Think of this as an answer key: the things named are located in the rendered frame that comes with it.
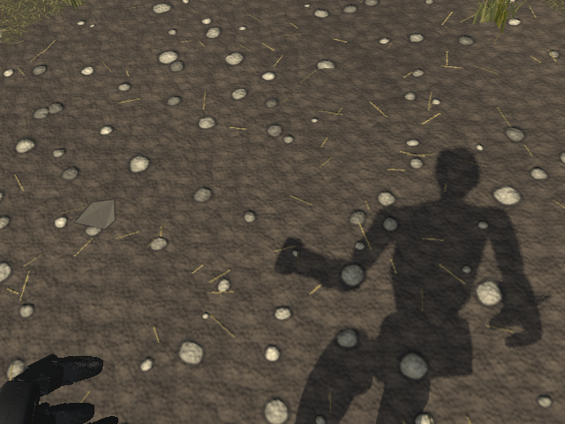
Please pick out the robot left hand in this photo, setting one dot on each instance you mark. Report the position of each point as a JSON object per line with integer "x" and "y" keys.
{"x": 19, "y": 398}

